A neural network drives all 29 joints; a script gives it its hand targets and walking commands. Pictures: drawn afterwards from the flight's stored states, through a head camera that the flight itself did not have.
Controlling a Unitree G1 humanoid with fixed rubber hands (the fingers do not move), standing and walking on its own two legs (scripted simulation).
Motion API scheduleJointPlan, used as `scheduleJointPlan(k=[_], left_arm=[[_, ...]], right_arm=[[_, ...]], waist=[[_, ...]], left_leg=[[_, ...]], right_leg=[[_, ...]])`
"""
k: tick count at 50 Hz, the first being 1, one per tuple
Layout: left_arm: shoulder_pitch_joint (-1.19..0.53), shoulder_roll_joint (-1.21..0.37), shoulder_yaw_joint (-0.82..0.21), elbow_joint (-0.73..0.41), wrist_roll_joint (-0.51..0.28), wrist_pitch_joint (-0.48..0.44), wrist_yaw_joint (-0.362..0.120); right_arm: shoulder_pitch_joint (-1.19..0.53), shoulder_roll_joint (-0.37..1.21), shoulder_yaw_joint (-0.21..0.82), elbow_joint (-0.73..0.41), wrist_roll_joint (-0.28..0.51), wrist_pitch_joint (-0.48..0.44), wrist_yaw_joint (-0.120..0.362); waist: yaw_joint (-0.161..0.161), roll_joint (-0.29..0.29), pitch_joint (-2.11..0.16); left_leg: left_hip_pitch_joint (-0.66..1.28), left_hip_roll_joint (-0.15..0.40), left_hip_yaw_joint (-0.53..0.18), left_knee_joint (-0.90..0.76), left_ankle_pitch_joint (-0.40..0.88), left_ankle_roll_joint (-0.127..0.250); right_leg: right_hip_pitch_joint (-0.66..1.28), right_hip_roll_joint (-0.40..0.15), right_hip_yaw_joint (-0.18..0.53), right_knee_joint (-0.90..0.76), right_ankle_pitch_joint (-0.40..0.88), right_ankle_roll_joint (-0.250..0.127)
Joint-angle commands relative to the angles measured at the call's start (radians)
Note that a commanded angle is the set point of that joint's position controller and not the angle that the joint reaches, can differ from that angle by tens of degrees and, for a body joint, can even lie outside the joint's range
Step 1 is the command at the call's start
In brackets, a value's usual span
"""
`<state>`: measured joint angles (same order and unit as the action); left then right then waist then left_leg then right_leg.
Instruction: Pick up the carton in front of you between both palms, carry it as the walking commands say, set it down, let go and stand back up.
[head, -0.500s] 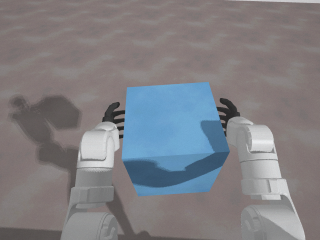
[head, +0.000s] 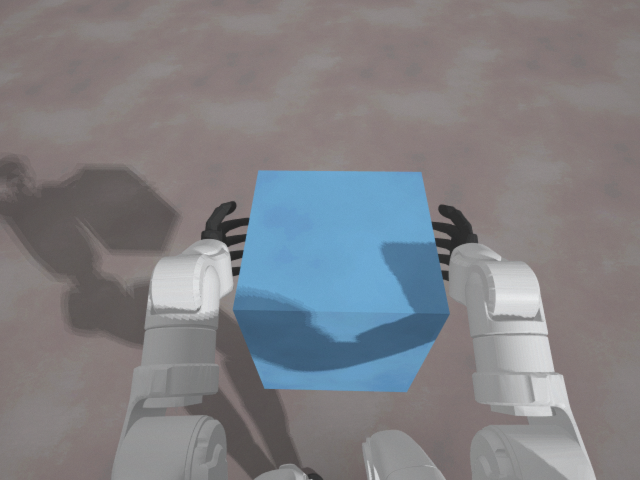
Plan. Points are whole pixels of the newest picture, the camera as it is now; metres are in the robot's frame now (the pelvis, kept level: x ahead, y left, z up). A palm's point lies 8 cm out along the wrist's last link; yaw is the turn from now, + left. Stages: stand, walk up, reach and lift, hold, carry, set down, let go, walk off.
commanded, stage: carry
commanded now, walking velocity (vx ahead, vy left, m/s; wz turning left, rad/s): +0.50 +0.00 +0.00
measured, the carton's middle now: (337, 288) +0.36 -0.02 -0.02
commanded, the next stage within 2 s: none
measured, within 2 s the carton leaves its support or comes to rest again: neither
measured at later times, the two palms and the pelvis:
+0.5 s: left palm (210, 83) +0.65 +0.14 +0.12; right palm (400, 62) +0.68 -0.16 +0.11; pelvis +0.34 -0.04 +0.04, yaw +2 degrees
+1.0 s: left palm (214, 6) +0.90 +0.16 +0.12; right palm out of the picture +0.89 -0.14 +0.12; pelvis +0.63 +0.01 +0.03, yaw -1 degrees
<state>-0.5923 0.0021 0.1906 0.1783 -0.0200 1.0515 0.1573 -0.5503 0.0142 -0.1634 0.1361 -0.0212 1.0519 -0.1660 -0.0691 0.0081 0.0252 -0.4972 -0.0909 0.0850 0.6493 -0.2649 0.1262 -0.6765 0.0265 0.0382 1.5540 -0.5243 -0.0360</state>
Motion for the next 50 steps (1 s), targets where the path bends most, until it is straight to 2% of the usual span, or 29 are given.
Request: scheduleJointPlan(k=[1,3,5,6,7,9,10,11,12,13,14,15,16,18,20,22,25,27,30,32,33,34,35,36,38,39,42,45,50], left_arm=[[-0.610,-1.063,-0.602,-0.216,-0.278,-0.048,-0.206],[-0.584,-1.038,-0.611,-0.247,-0.236,-0.068,-0.192],[-0.552,-1.011,-0.630,-0.265,-0.213,-0.085,-0.186],[-0.532,-0.997,-0.641,-0.278,-0.201,-0.092,-0.184],[-0.517,-0.991,-0.650,-0.278,-0.195,-0.096,-0.183],[-0.490,-0.979,-0.678,-0.289,-0.197,-0.100,-0.189],[-0.472,-0.979,-0.695,-0.284,-0.204,-0.099,-0.194],[-0.464,-0.978,-0.710,-0.280,-0.214,-0.096,-0.202],[-0.452,-0.980,-0.718,-0.268,-0.227,-0.091,-0.210],[-0.449,-0.943,-0.714,-0.254,-0.226,-0.085,-0.214],[-0.392,-0.941,-0.713,-0.210,-0.243,-0.073,-0.215],[-0.384,-0.968,-0.719,-0.228,-0.257,-0.067,-0.220],[-0.408,-1.001,-0.731,-0.249,-0.276,-0.057,-0.227],[-0.450,-1.046,-0.742,-0.276,-0.306,-0.033,-0.246],[-0.457,-1.076,-0.760,-0.286,-0.334,-0.011,-0.271],[-0.461,-1.094,-0.765,-0.305,-0.359,0.008,-0.296],[-0.399,-1.098,-0.758,-0.310,-0.365,0.033,-0.328],[-0.324,-1.088,-0.749,-0.312,-0.344,0.050,-0.339],[-0.204,-1.064,-0.744,-0.333,-0.304,0.078,-0.340],[-0.142,-1.044,-0.749,-0.361,-0.275,0.095,-0.335],[-0.118,-1.029,-0.749,-0.373,-0.264,0.104,-0.333],[-0.103,-1.019,-0.751,-0.390,-0.258,0.116,-0.332],[-0.126,-1.036,-0.765,-0.423,-0.262,0.130,-0.331],[-0.127,-1.036,-0.768,-0.442,-0.263,0.136,-0.332],[-0.130,-1.065,-0.777,-0.483,-0.270,0.131,-0.332],[-0.129,-1.071,-0.784,-0.500,-0.270,0.128,-0.329],[-0.081,-1.089,-0.794,-0.508,-0.261,0.123,-0.316],[-0.018,-1.068,-0.792,-0.506,-0.245,0.125,-0.305],[0.002,-1.023,-0.800,-0.525,-0.248,0.145,-0.306]], right_arm=[[-0.849,1.153,0.765,-0.305,0.530,-0.055,0.251],[-0.829,1.165,0.781,-0.303,0.547,-0.069,0.264],[-0.777,1.160,0.790,-0.276,0.550,-0.083,0.277],[-0.747,1.159,0.791,-0.260,0.545,-0.088,0.283],[-0.716,1.156,0.790,-0.231,0.537,-0.090,0.287],[-0.651,1.129,0.786,-0.202,0.511,-0.096,0.291],[-0.619,1.111,0.780,-0.194,0.497,-0.095,0.289],[-0.597,1.093,0.776,-0.191,0.480,-0.094,0.287],[-0.609,1.068,0.770,-0.197,0.462,-0.092,0.285],[-0.594,1.069,0.766,-0.181,0.447,-0.078,0.283],[-0.535,1.031,0.739,-0.164,0.440,-0.062,0.280],[-0.526,1.035,0.734,-0.171,0.430,-0.054,0.275],[-0.520,1.038,0.713,-0.171,0.411,-0.047,0.272],[-0.472,1.051,0.682,-0.143,0.369,-0.032,0.268],[-0.411,1.060,0.666,-0.125,0.323,-0.022,0.264],[-0.376,1.067,0.664,-0.140,0.292,-0.015,0.255],[-0.341,1.071,0.680,-0.205,0.264,0.000,0.242],[-0.320,1.062,0.699,-0.261,0.259,0.019,0.244],[-0.256,1.055,0.723,-0.322,0.273,0.058,0.265],[-0.189,1.041,0.730,-0.339,0.284,0.084,0.286],[-0.156,1.032,0.730,-0.341,0.286,0.097,0.298],[-0.123,1.004,0.720,-0.343,0.280,0.110,0.305],[-0.121,0.999,0.716,-0.340,0.270,0.111,0.312],[-0.104,1.041,0.722,-0.355,0.295,0.117,0.321],[-0.140,1.084,0.743,-0.415,0.332,0.119,0.336],[-0.163,1.090,0.756,-0.439,0.348,0.119,0.341],[-0.151,1.074,0.774,-0.473,0.370,0.120,0.347],[-0.099,1.040,0.772,-0.483,0.365,0.127,0.351],[-0.046,0.992,0.757,-0.485,0.335,0.144,0.347]], waist=[[-0.016,0.002,-0.600],[-0.018,0.082,-0.603],[-0.021,0.123,-0.596],[-0.021,0.133,-0.577],[-0.012,0.135,-0.556],[0.003,0.127,-0.541],[0.027,0.117,-0.563],[0.050,0.104,-0.599],[0.085,0.041,-0.621],[0.085,-0.207,-0.771],[0.109,-0.255,-0.812],[0.107,-0.204,-0.762],[0.103,-0.115,-0.680],[0.095,-0.056,-0.569],[0.092,-0.078,-0.537],[0.089,-0.112,-0.516],[0.088,-0.196,-0.465],[0.091,-0.224,-0.415],[0.092,-0.212,-0.356],[0.073,-0.127,-0.375],[0.060,-0.078,-0.410],[0.053,0.131,-0.442],[0.041,0.310,-0.440],[0.046,0.250,-0.413],[0.051,0.097,-0.384],[0.056,0.053,-0.374],[0.057,0.103,-0.361],[0.056,0.108,-0.334],[0.049,0.133,-0.262]], left_leg=[[0.655,0.367,-0.520,-0.112,0.494,0.183],[0.634,0.327,-0.432,-0.100,0.648,0.165],[0.610,0.276,-0.327,-0.099,0.787,0.128],[0.598,0.248,-0.274,-0.090,0.831,0.107],[0.585,0.248,-0.235,-0.122,0.840,0.080],[0.530,0.220,-0.166,-0.091,0.896,0.021],[0.508,0.209,-0.119,-0.015,0.932,-0.016],[0.438,0.195,-0.068,0.083,0.880,-0.050],[0.262,0.192,-0.065,0.212,0.590,-0.087],[-0.025,0.094,-0.070,0.487,-0.135,-0.153],[-0.147,0.049,-0.092,0.653,-0.309,-0.161],[-0.237,0.091,-0.116,0.681,-0.268,-0.149],[-0.281,0.115,-0.115,0.621,-0.223,-0.141],[-0.246,0.145,-0.104,0.425,-0.132,-0.143],[-0.169,0.133,-0.059,0.267,-0.110,-0.152],[-0.127,0.117,-0.010,0.153,-0.102,-0.164],[-0.042,0.104,0.046,-0.019,0.032,-0.165],[0.011,0.102,0.076,-0.107,0.116,-0.160],[0.115,0.109,0.104,-0.236,0.226,-0.154],[0.345,0.098,0.150,-0.289,0.188,-0.140],[0.504,0.159,0.082,-0.262,0.111,-0.122],[0.613,0.385,-0.266,-0.338,0.029,-0.064],[0.773,0.521,-0.557,-0.392,-0.011,0.075],[0.719,0.541,-0.578,-0.416,-0.003,0.093],[0.596,0.484,-0.416,-0.430,0.067,0.052],[0.536,0.465,-0.339,-0.455,0.068,0.027],[0.472,0.411,-0.177,-0.513,0.038,0.007],[0.502,0.376,-0.088,-0.518,0.126,0.004],[0.538,0.343,0.014,-0.483,0.309,-0.017]], right_leg=[[-0.228,-0.068,0.019,-0.208,0.035,0.014],[-0.198,-0.063,-0.009,-0.357,0.147,0.011],[-0.108,-0.047,-0.051,-0.541,0.287,0.004],[-0.068,-0.035,-0.079,-0.653,0.342,-0.004],[0.005,-0.027,-0.112,-0.788,0.400,0.004],[0.225,0.023,-0.174,-0.986,0.517,-0.005],[0.376,0.044,-0.202,-1.087,0.611,-0.013],[0.576,0.027,-0.214,-1.167,0.706,-0.026],[0.799,-0.121,-0.072,-1.136,0.885,-0.069],[1.144,-0.458,0.355,-1.023,1.272,-0.231],[1.219,-0.485,0.508,-1.086,1.135,-0.306],[1.203,-0.452,0.471,-1.115,0.982,-0.285],[1.138,-0.408,0.400,-1.143,0.938,-0.232],[0.996,-0.351,0.269,-1.193,0.929,-0.150],[0.930,-0.326,0.187,-1.235,0.921,-0.110],[0.883,-0.311,0.117,-1.253,0.923,-0.106],[0.800,-0.268,0.008,-1.285,0.846,-0.078],[0.746,-0.255,-0.042,-1.303,0.793,-0.069],[0.696,-0.246,-0.083,-1.276,0.706,-0.053],[0.580,-0.204,-0.154,-1.109,0.664,-0.018],[0.458,-0.183,-0.181,-0.976,0.570,0.007],[0.286,-0.112,-0.203,-0.719,0.304,0.050],[-0.003,-0.028,-0.151,-0.524,0.019,0.055],[-0.072,-0.078,-0.059,-0.404,-0.001,0.029],[-0.050,-0.142,-0.034,-0.398,0.100,0.013],[-0.015,-0.165,-0.030,-0.451,0.157,0.017],[0.049,-0.157,-0.087,-0.607,0.256,0.044],[0.042,-0.144,-0.134,-0.795,0.351,0.063],[0.084,-0.110,-0.209,-0.997,0.456,0.051]])
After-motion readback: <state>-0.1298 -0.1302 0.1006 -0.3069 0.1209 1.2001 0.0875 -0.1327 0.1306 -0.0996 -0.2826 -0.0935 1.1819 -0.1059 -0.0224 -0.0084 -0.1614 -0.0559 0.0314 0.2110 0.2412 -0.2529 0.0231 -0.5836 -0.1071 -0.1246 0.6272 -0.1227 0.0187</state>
